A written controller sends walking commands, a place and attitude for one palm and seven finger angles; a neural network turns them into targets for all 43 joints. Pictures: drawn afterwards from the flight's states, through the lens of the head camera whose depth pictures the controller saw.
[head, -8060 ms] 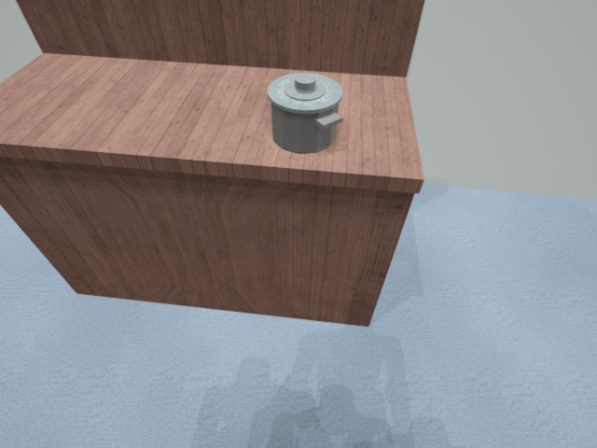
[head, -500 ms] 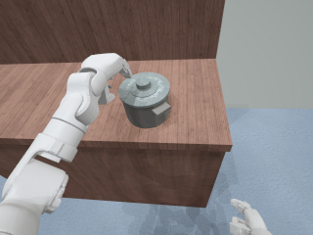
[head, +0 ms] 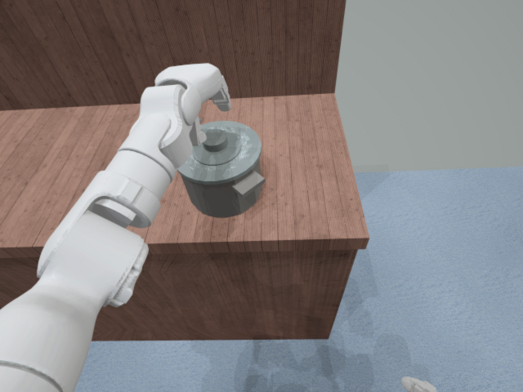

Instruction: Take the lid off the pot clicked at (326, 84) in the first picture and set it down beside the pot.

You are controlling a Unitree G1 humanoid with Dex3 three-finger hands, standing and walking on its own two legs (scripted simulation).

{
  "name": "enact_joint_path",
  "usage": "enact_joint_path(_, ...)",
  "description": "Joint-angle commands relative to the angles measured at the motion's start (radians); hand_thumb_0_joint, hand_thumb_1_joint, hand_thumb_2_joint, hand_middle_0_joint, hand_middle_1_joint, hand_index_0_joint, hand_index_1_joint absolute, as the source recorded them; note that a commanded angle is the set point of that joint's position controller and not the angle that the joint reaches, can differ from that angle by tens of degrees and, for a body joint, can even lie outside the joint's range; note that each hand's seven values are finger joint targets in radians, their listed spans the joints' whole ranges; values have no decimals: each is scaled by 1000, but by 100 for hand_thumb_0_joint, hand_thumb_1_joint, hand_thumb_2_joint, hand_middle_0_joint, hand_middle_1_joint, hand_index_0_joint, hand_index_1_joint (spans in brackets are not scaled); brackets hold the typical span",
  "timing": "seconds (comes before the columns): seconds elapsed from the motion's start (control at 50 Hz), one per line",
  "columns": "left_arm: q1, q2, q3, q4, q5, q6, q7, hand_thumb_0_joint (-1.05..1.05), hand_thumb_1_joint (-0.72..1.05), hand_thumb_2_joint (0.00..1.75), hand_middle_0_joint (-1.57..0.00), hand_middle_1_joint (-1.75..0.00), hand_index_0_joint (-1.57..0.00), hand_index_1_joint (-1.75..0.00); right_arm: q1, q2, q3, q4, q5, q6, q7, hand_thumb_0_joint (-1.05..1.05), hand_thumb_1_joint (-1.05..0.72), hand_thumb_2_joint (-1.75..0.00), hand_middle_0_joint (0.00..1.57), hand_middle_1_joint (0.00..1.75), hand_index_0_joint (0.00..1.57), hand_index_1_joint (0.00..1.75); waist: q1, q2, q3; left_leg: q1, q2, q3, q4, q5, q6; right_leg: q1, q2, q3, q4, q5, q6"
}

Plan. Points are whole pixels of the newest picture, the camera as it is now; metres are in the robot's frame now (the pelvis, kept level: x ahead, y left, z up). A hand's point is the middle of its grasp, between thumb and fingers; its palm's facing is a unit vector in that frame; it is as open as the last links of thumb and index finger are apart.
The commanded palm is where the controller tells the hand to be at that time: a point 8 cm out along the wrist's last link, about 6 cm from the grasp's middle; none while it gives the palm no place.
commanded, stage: move the open hand above the knob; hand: left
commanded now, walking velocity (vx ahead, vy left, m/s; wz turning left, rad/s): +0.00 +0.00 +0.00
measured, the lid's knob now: (214, 140) +0.51 +0.08 +0.11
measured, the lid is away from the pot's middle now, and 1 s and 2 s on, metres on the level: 0.00 0.00 0.00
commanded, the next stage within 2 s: lower the open fingers around the knob in 0.70 s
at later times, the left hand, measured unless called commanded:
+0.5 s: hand (201, 118) +0.48 +0.09 +0.18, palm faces -0.26 -0.05 -0.96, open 10.0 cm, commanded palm +0.46 +0.09 +0.24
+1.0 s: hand (202, 123) +0.47 +0.08 +0.18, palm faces -0.33 -0.07 -0.94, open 10.0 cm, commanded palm +0.46 +0.09 +0.23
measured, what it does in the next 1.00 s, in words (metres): stands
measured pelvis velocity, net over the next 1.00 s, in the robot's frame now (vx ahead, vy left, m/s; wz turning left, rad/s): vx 0.00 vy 0.00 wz -0.01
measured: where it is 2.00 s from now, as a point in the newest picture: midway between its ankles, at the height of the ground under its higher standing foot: outside the picture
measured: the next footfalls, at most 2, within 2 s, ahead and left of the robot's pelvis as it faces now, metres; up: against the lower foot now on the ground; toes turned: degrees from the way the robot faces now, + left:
none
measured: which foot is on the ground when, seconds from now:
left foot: down 0.00-1.00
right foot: down 0.00-1.00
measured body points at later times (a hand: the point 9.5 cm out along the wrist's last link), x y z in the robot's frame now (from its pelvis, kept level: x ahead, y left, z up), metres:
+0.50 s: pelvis +0.00 +0.00 +0.00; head +0.03 -0.04 +0.45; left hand +0.49 +0.09 +0.23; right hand +0.10 -0.26 -0.14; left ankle +0.03 +0.11 -0.74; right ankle -0.06 -0.12 -0.74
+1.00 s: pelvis +0.00 +0.00 +0.00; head +0.02 -0.04 +0.45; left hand +0.48 +0.09 +0.23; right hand +0.11 -0.25 -0.14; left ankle +0.03 +0.11 -0.74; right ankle -0.06 -0.12 -0.74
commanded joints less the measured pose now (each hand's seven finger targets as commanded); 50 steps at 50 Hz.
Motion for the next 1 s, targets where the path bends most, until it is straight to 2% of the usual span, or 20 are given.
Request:
enact_joint_path(0.0, -602, 170, 91, -103, 22, 4, 65, 0, -34, 156, -85, -8, -85, -8, -29, -109, -32, -104, -5, -42, -4, 0, -90, -90, 20, 30, 20, 30, -15, -127, -398, 344, -38, -25, 10, 286, 45, -49, 68, -27, -55, 444, -31)
enact_joint_path(0.04, -613, 232, 140, -104, 35, -8, 75, 0, -34, 156, -85, -8, -85, -8, -14, -115, -35, -107, -11, -46, -8, 0, -90, -90, 20, 30, 20, 30, -9, -120, -437, 342, -34, -22, 5, 281, 47, -19, 64, -21, -57, 453, -31)
enact_joint_path(0.12, -562, 233, 153, -63, 44, -8, 88, 0, -34, 156, -85, -8, -85, -8, -3, -110, -40, -109, -15, -53, -6, 0, -90, -90, 20, 30, 20, 30, 6, -150, -459, 327, -30, -13, 14, 349, 51, 19, 59, -16, -48, 523, -30)
enact_joint_path(0.18, -530, 201, 128, -33, 40, 15, 83, 0, -34, 156, -85, -8, -85, -8, -23, -112, -37, -115, -8, -46, -6, 0, -90, -90, 20, 30, 20, 30, 5, -175, -404, 298, -35, 6, 7, 309, 53, 5, 61, -14, -56, 518, -20)
enact_joint_path(0.26, -590, 257, 154, -95, 41, 0, 73, 0, -34, 156, -85, -8, -85, -8, -32, -113, -38, -124, -7, -53, -16, 0, -90, -90, 20, 30, 20, 30, -1, -162, -428, 318, -38, 9, 13, 308, 62, 18, 58, -1, -59, 539, -18)
enact_joint_path(0.3, -580, 231, 136, -132, 36, -7, 70, 0, -34, 156, -85, -8, -85, -8, -31, -106, -39, -127, -6, -59, -17, 0, -90, -90, 20, 30, 20, 30, 2, -143, -451, 349, -37, 6, 18, 337, 62, 16, 58, -3, -57, 548, -18)
enact_joint_path(0.36, -522, 215, 123, -73, 34, 4, 60, 0, -34, 156, -85, -8, -85, -8, -33, -112, -37, -121, -2, -47, -15, 0, -90, -90, 20, 30, 20, 30, -5, -185, -378, 313, -35, 10, 14, 302, 60, -9, 60, -10, -65, 521, -16)
enact_joint_path(0.4, -563, 176, 83, -93, 26, 9, 57, 0, -34, 156, -85, -8, -85, -8, -41, -108, -33, -120, 4, -47, -19, 0, -90, -90, 20, 30, 20, 30, -17, -162, -365, 322, -37, 6, 11, 282, 59, -33, 61, -11, -67, 495, -17)
enact_joint_path(0.42, -586, 178, 87, -135, 23, -2, 54, 0, -34, 156, -85, -8, -85, -8, -29, -106, -41, -125, 0, -51, -20, 0, -90, -90, 20, 30, 20, 30, -20, -151, -398, 347, -34, 7, 16, 299, 62, -22, 57, -11, -70, 506, -19)
enact_joint_path(0.44, -603, 232, 125, -162, 29, -12, 57, 0, -34, 156, -85, -8, -85, -8, -41, -109, -38, -128, -1, -55, -21, 0, -90, -90, 20, 30, 20, 30, -13, -131, -430, 362, -35, 4, 20, 307, 62, -6, 57, -4, -65, 516, -19)
enact_joint_path(0.56, -579, 165, 74, -94, 23, 10, 59, 0, -34, 156, -85, -8, -85, -8, -51, -104, -30, -116, 4, -44, -19, 0, -90, -90, 20, 30, 20, 30, -21, -132, -369, 340, -33, -3, 15, 279, 52, -52, 59, -15, -65, 468, -24)
enact_joint_path(0.6, -601, 211, 111, -112, 25, 11, 63, 0, -34, 156, -85, -8, -85, -8, -55, -106, -28, -116, 0, -45, -23, 0, -90, -90, 20, 30, 20, 30, -13, -137, -409, 346, -35, -3, 20, 296, 54, -21, 57, -7, -60, 501, -24)
enact_joint_path(0.66, -609, 148, 57, -103, 33, 10, 61, 0, -34, 156, -85, -8, -85, -8, -58, -100, -28, -115, 2, -42, -23, 0, -90, -90, 20, 30, 20, 30, -26, -129, -399, 354, -33, -8, 23, 300, 52, -50, 60, -16, -60, 479, -27)
enact_joint_path(0.68, -608, 175, 82, -102, 35, 13, 64, 0, -34, 156, -85, -8, -85, -8, -58, -103, -28, -113, 1, -40, -21, 0, -90, -90, 20, 30, 20, 30, -21, -116, -399, 358, -28, -9, 21, 306, 48, -52, 60, -16, -58, 475, -29)
enact_joint_path(0.72, -606, 133, 54, -113, 24, 9, 58, 0, -34, 156, -85, -8, -85, -8, -56, -98, -31, -121, 0, -42, -19, 0, -90, -90, 20, 30, 20, 30, -24, -119, -421, 371, -29, -15, 29, 337, 49, -47, 58, -17, -57, 490, -31)
enact_joint_path(0.78, -616, 142, 66, -132, 29, 10, 62, 0, -34, 156, -85, -8, -85, -8, -64, -99, -28, -122, -3, -42, -14, 0, -90, -90, 20, 30, 20, 30, -14, -104, -443, 395, -28, -22, 29, 356, 45, -51, 62, -19, -49, 482, -30)
enact_joint_path(0.8, -590, 131, 66, -28, 18, 49, 51, 0, -34, 156, -85, -8, -85, -8, -66, -103, -28, -103, -4, -37, -14, 0, -90, -90, 20, 30, 20, 30, -13, -105, -424, 381, -37, -25, 31, 338, 46, -56, 63, -19, -46, 490, -32)
enact_joint_path(0.88, -617, 157, 84, -46, 16, 68, 25, 0, -34, 156, -85, -8, -85, -8, -60, -108, -24, -108, -6, -38, -22, 0, -90, -90, 20, 30, 20, 30, -12, -173, -420, 344, -46, -15, 21, 306, 55, -16, 60, -16, -57, 527, -25)
enact_joint_path(0.92, -605, 176, 99, -64, 19, 60, 9, 0, -34, 156, -85, -8, -85, -8, -51, -110, -29, -113, -11, -44, -25, 0, -90, -90, 20, 30, 20, 30, -9, -165, -448, 351, -47, -15, 29, 336, 58, 5, 54, -11, -57, 563, -25)
enact_joint_path(0.98, -561, 127, 64, -28, 17, 54, -4, 0, -34, 156, -85, -8, -85, -8, -51, -109, -26, -111, -5, -40, -28, 0, -90, -90, 20, 30, 20, 30, -18, -192, -374, 331, -45, -15, 17, 295, 56, -40, 62, -21, -63, 504, -22)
